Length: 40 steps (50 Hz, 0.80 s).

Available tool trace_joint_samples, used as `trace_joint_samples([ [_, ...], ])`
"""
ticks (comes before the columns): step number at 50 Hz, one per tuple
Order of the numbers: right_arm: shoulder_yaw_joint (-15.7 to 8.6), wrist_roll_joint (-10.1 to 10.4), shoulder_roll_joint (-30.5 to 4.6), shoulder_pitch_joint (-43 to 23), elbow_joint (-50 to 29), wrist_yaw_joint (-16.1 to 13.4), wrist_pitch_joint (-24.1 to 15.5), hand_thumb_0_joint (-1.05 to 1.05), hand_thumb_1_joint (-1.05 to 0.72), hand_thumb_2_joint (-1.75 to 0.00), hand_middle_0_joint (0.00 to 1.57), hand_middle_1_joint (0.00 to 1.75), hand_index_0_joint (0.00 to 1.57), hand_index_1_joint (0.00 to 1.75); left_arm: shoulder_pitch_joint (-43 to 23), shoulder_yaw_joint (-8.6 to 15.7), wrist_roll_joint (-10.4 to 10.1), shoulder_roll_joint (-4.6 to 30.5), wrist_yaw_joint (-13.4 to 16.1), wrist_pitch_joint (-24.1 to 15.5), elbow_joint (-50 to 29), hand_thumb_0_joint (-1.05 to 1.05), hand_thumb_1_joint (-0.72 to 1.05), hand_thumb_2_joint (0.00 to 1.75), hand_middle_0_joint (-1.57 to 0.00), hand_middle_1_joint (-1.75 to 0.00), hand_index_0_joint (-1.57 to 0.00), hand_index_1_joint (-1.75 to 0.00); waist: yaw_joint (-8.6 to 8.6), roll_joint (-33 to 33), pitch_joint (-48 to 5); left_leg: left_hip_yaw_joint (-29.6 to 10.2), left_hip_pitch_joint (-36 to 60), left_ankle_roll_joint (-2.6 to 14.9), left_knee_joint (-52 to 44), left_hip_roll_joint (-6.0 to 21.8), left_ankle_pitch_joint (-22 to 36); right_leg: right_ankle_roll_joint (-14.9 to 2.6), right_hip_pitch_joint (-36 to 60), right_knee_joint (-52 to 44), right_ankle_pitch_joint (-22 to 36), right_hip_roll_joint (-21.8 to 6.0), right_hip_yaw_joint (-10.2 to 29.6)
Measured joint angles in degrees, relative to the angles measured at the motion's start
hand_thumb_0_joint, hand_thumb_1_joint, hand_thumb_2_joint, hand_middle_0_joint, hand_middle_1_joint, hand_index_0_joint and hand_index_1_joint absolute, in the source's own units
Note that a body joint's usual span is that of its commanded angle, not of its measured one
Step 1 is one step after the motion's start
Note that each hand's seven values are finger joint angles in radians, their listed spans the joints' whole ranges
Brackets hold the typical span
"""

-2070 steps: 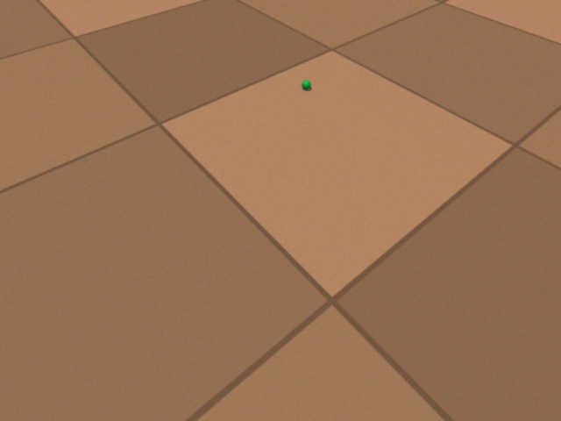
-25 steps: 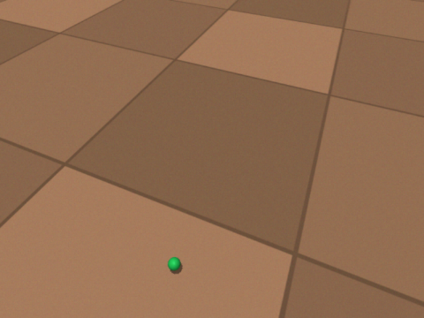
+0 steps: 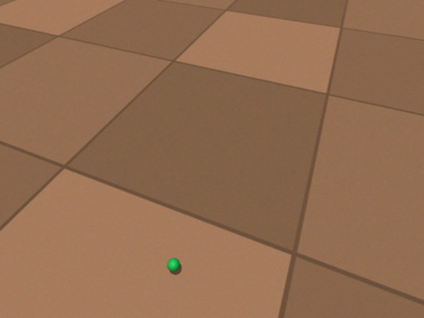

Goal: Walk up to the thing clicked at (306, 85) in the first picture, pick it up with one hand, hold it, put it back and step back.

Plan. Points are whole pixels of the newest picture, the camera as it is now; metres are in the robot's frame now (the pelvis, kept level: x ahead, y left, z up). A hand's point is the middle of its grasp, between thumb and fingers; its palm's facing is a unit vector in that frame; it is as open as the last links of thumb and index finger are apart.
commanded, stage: stand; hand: left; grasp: from above
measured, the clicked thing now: (173, 264) +0.47 +0.21 -0.75
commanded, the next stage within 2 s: step back in 1.36 s
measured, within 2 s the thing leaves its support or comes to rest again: neither
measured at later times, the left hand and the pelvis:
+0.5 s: hand out of the picture +0.09 +0.22 -0.16, palm faces +0.01 -0.94 -0.33, open 7.3 cm; pelvis +0.02 -0.02 +0.00, yaw +0 degrees
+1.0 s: hand out of the picture +0.10 +0.22 -0.15, palm faces +0.00 -0.94 -0.34, open 7.3 cm; pelvis +0.03 -0.03 +0.00, yaw +0 degrees
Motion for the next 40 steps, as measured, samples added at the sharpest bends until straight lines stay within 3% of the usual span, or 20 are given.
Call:
trace_joint_samples([
  [40,0.99,0.38,-1.5,-1.73,0.45,-0.05,-0.51,0.01,-0.91,-0.9,0.2,0.3,0.21,0.3,-3.61,0.16,-0.55,0.99,-0.55,-0.4,-0.08,0.0,0.91,0.89,-0.2,-0.3,-0.2,-0.3,-0.63,0.34,-0.46,-0.69,1.5,-2.05,-1.87,2.03,-0.97,-1.98,1.87,-2.79,-0.42,2.05,-0.51],
])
